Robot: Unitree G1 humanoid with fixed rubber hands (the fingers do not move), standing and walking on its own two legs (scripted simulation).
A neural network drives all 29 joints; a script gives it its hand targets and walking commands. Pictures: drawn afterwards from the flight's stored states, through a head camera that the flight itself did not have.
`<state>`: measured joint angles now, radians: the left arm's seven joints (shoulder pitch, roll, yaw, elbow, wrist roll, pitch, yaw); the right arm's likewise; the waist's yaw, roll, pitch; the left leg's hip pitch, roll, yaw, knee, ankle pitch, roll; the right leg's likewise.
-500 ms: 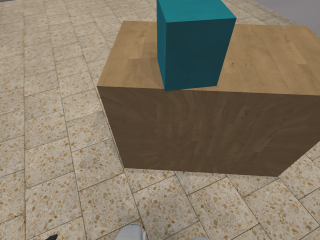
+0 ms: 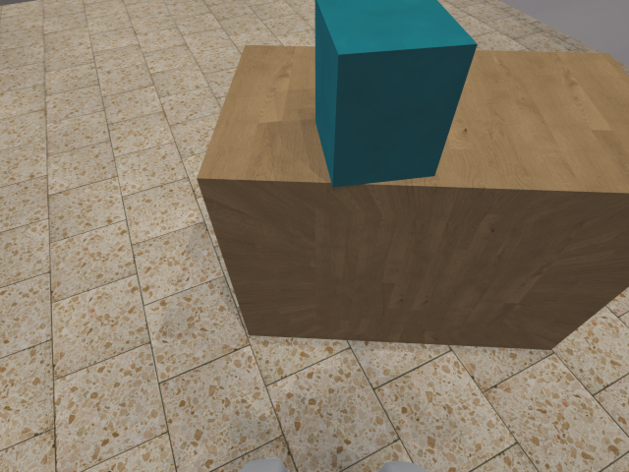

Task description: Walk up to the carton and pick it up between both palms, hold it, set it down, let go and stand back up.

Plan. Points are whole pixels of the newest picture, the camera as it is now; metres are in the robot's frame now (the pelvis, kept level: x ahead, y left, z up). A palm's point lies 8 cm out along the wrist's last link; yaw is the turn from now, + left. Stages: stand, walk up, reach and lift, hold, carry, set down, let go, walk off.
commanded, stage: walk up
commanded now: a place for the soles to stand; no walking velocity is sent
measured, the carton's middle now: (378, 91) +0.71 -0.07 +0.09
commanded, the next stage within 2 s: none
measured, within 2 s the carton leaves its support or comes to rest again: neither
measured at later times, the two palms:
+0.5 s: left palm out of the picture +0.08 +0.32 -0.09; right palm out of the picture +0.09 -0.30 -0.11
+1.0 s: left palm out of the picture +0.09 +0.32 -0.09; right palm out of the picture +0.10 -0.30 -0.10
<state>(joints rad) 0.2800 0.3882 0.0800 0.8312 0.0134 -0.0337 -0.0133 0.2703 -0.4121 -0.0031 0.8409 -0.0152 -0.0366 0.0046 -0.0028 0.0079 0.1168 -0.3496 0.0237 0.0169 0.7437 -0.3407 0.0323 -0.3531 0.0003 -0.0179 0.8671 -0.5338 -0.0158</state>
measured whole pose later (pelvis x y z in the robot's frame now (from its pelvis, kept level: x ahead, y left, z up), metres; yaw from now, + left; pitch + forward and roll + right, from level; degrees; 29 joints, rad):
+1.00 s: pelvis +0.02 +0.01 +0.00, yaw +0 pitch -3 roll -1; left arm 0.27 0.38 0.07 0.83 0.01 -0.05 -0.01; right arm 0.23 -0.41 0.00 0.84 -0.02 -0.03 0.02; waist 0.00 0.02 0.09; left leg -0.36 0.01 0.01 0.75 -0.35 0.02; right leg -0.29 -0.03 -0.01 0.72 -0.39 0.02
